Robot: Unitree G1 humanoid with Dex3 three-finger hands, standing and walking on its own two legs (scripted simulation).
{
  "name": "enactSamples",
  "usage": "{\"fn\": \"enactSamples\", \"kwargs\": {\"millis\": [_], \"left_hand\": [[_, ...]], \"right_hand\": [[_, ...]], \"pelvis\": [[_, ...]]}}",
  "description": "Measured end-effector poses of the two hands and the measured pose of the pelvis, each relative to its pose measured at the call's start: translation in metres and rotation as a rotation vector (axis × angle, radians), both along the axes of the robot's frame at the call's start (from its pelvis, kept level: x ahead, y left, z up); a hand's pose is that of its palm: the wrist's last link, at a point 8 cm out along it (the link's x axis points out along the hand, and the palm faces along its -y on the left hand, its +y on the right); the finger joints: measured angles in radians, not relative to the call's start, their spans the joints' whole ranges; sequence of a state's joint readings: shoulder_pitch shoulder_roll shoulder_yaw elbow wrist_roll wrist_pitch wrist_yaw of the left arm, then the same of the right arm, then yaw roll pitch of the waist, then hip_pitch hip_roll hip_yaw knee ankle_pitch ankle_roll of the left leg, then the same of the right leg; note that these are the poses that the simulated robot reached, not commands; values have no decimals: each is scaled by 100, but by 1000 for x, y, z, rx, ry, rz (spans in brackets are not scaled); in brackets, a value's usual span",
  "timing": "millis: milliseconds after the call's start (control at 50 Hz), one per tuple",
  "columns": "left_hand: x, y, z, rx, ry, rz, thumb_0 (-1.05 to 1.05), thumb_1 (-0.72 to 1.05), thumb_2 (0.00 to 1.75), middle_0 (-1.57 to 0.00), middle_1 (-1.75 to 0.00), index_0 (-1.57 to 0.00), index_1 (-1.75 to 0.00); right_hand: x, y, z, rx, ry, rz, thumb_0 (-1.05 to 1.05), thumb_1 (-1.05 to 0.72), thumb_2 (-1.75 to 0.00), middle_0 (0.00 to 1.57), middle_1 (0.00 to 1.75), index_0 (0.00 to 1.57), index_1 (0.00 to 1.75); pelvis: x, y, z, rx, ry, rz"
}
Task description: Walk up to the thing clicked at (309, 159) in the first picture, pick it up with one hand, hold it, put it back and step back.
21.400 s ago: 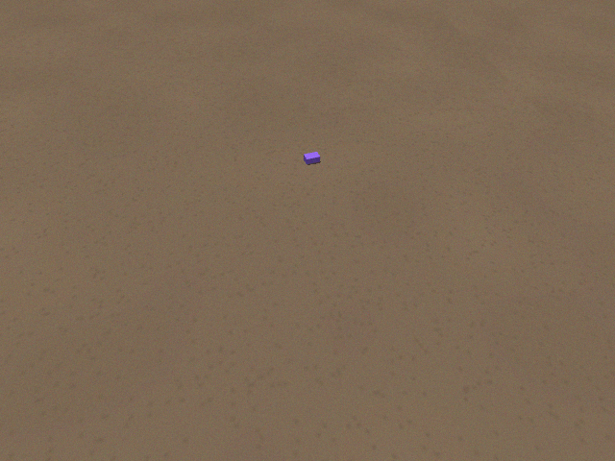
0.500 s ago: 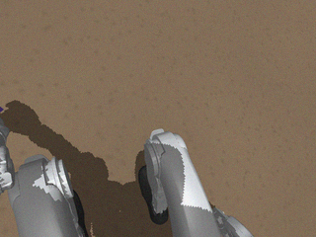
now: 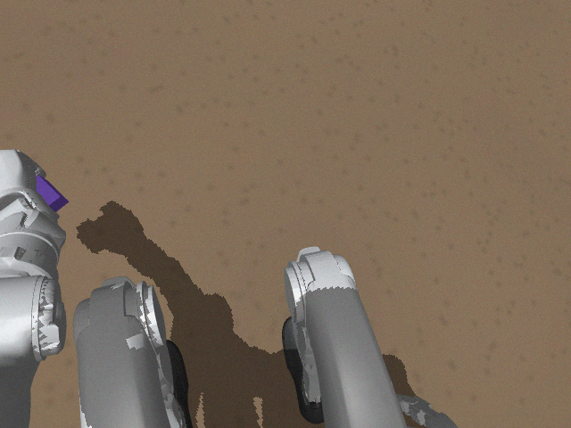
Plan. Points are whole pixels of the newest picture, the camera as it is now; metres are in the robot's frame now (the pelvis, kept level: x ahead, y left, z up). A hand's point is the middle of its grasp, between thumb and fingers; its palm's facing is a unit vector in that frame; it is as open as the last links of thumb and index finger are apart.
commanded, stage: lift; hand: left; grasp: from above
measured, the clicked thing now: (32, 205) +0.45 +0.32 -0.18
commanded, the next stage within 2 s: hold in 1.38 s
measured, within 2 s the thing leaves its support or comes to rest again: neither
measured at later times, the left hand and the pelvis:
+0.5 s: hand out of the picture +0.37 +0.30 +0.03, palm faces -0.30 -0.28 -0.91, open 7.6 cm; pelvis +0.00 +0.00 +0.13, yaw +4 degrees
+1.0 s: hand out of the picture +0.36 +0.28 +0.23, palm faces -0.34 -0.31 -0.89, open 7.6 cm; pelvis +0.05 +0.01 +0.32, yaw +7 degrees
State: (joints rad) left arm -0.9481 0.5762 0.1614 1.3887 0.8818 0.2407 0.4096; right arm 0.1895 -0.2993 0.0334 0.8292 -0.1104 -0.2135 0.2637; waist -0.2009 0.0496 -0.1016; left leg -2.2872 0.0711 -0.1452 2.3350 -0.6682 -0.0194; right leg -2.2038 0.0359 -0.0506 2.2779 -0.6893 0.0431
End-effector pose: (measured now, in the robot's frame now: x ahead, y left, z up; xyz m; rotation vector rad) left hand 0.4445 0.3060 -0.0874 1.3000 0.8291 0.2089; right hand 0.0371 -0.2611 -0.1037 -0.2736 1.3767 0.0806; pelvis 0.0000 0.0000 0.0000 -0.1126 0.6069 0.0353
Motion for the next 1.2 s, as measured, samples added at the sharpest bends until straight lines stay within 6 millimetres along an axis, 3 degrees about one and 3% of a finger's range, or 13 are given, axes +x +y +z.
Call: {"fn": "enactSamples", "kwargs": {"millis": [160, 340, 460, 680, 920, 1200], "left_hand": [[-21, 7, 48, 18, 1, -24, 0, 37, 15, -95, -21, -95, -19], [-52, 4, 108, 8, -6, -32, 0, 37, 17, -94, -22, -94, -20], [-68, -3, 156, -1, -18, -45, 0, 37, 17, -95, -20, -95, -18], [-93, -12, 258, -4, 14, -10, 0, 37, 16, -96, -17, -96, -16], [-89, -20, 348, -16, 37, -4, 0, 38, 15, -95, -19, -95, -18], [-76, -21, 415, -23, 51, 4, 0, 38, 17, -94, -21, -94, -20]], "right_hand": [[23, 0, 19, -14, -68, -25, 0, -91, -90, 20, 30, 20, 30], [56, -2, 62, -43, -181, -33, 1, -91, -90, 20, 30, 20, 30], [79, 2, 103, -72, -255, -59, 1, -91, -90, 20, 30, 20, 30], [114, 17, 200, -91, -343, -109, 1, -90, -90, 21, 30, 20, 30], [130, 22, 288, -111, -367, -146, 1, -89, -90, 21, 30, 20, 30], [129, 27, 346, -97, -326, -149, 1, -88, -89, 21, 30, 20, 30]], "pelvis": [[-3, 1, 28, 11, 0, 19], [-7, -2, 75, 23, -18, 34], [-6, -2, 116, 28, -37, 43], [12, -2, 213, 49, -123, 67], [42, 3, 300, 70, -234, 85], [70, 8, 362, 99, -339, 94]]}}
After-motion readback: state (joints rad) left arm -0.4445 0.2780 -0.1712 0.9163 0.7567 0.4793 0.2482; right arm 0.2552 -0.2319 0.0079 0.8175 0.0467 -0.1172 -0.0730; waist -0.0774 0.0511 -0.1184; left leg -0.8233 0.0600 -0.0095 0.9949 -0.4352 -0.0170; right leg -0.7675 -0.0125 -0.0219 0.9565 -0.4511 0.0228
